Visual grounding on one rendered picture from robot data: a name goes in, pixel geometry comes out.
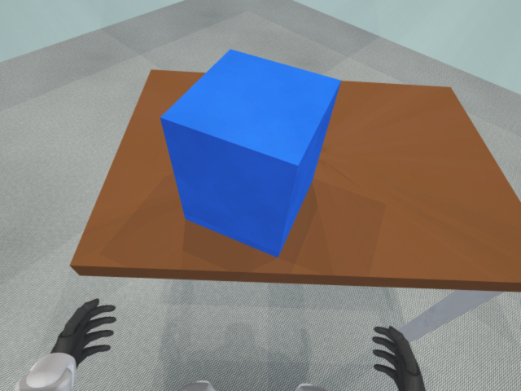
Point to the carton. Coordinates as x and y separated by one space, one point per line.
244 142

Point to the table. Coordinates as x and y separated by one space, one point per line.
405 194

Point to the robot right hand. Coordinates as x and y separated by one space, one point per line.
407 375

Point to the left robot forearm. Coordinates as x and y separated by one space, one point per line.
52 372

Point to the robot left hand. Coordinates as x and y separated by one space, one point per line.
75 337

